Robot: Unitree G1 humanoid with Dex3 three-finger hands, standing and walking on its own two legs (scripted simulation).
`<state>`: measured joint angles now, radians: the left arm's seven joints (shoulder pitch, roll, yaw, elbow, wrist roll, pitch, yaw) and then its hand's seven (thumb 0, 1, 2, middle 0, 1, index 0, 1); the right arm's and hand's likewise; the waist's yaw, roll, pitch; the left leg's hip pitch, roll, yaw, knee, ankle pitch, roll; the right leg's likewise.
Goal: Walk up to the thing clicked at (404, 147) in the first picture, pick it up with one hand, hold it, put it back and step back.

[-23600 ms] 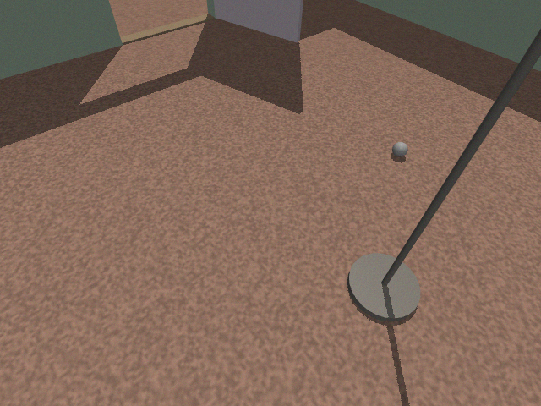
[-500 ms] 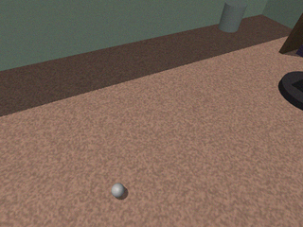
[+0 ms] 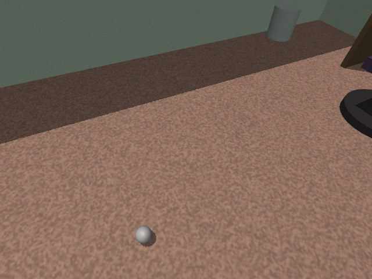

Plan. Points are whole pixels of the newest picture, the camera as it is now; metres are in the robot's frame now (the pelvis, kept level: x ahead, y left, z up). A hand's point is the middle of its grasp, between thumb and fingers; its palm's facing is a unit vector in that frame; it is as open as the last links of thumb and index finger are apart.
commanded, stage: stand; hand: left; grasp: from above
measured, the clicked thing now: (143, 234) +0.44 +0.20 -0.74
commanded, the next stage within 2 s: rise first in 0.82 s
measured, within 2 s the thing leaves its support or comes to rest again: neither
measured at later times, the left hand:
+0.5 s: hand out of the picture +0.07 +0.26 -0.16, palm faces -0.02 -0.94 -0.34, open 7.4 cm
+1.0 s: hand out of the picture +0.09 +0.25 -0.16, palm faces +0.03 -0.94 -0.33, open 7.5 cm
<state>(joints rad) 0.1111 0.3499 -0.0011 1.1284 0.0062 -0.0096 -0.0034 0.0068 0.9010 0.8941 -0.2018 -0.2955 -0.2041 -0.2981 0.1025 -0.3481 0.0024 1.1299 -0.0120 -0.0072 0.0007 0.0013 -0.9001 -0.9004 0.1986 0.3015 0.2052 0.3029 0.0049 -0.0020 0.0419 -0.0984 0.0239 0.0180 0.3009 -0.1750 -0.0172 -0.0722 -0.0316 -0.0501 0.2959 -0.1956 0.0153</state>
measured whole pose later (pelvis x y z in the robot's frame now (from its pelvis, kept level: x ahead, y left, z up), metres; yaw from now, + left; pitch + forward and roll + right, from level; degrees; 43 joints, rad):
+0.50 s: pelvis +0.00 +0.00 +0.00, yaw +0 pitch -2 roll +0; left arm 0.12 0.35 0.00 1.13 0.01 -0.01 -0.01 0.01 0.90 0.89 -0.20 -0.30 -0.20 -0.30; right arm 0.11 -0.35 0.00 1.13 -0.01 -0.01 0.00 0.00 -0.90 -0.90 0.20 0.30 0.21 0.30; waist 0.01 0.00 0.05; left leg -0.10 0.02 0.02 0.31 -0.17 -0.01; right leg -0.08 -0.03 -0.05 0.30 -0.20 0.02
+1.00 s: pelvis +0.00 +0.00 +0.00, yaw +0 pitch +0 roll +0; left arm 0.10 0.33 0.02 1.07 -0.02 -0.02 0.01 0.01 0.86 0.91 -0.20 -0.34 -0.19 -0.34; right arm 0.16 -0.34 0.01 1.00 0.03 -0.02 -0.03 0.00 -0.91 -0.90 0.20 0.30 0.20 0.30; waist 0.00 0.00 0.04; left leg -0.18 0.02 0.01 0.37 -0.20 -0.01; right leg -0.15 -0.04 -0.05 0.37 -0.22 0.02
